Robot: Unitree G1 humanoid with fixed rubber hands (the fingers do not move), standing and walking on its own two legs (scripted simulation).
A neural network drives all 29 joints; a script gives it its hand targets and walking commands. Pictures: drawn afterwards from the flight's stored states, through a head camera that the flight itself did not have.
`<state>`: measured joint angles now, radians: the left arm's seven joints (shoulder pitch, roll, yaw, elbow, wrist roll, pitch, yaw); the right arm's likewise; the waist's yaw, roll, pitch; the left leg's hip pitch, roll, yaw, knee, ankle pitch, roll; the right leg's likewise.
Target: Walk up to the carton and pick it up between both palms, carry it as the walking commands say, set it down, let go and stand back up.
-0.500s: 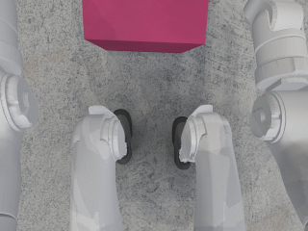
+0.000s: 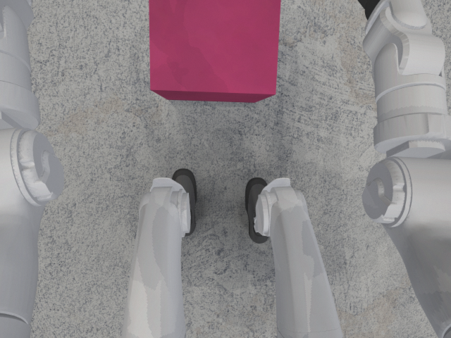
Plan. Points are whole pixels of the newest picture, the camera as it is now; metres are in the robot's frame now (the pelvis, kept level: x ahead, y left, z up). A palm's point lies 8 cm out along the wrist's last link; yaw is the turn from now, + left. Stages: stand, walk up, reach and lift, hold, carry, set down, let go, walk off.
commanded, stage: set down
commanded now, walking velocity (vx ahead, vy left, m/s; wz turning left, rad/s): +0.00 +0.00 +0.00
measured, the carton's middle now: (213, 39) +0.59 +0.03 -0.42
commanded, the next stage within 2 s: let go in 0.46 s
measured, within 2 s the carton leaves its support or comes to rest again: neither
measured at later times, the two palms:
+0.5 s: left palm out of the picture +0.57 +0.27 +0.03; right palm out of the picture +0.55 -0.18 +0.02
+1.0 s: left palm out of the picture +0.40 +0.25 +0.09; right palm out of the picture +0.41 -0.21 +0.10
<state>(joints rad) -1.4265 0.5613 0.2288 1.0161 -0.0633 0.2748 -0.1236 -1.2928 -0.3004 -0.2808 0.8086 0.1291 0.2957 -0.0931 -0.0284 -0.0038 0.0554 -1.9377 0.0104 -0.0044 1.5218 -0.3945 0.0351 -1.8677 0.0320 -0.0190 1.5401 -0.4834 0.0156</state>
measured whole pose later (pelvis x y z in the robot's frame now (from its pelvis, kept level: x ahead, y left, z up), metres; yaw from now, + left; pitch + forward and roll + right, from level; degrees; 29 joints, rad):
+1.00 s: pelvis +0.08 +0.00 +0.19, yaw +3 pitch +28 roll -1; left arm -0.41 0.27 0.18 0.65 0.04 0.08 -0.05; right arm -0.35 -0.20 -0.17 0.63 -0.01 0.07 0.06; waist -0.03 -0.02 -0.06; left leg -0.96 -0.01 -0.01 0.70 -0.22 0.01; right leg -0.91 0.02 -0.01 0.72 -0.30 0.00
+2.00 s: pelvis +0.13 -0.01 +0.22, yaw +3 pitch +2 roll +1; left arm 0.29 0.25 0.04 0.62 0.05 -0.03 0.00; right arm 0.26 -0.26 -0.03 0.64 -0.06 -0.04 0.00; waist 0.01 0.01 -0.04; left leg -0.24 -0.02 0.00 0.48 -0.27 0.00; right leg -0.18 0.01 0.01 0.49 -0.34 -0.01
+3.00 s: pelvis +0.15 -0.03 +0.22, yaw +4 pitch +0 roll +1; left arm 0.41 0.20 -0.03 0.98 0.02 0.00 0.04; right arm 0.34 -0.22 0.05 1.07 -0.01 0.01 -0.04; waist 0.01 0.01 -0.02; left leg -0.18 0.01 -0.02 0.51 -0.32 -0.02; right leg -0.11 0.04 -0.01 0.49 -0.37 -0.04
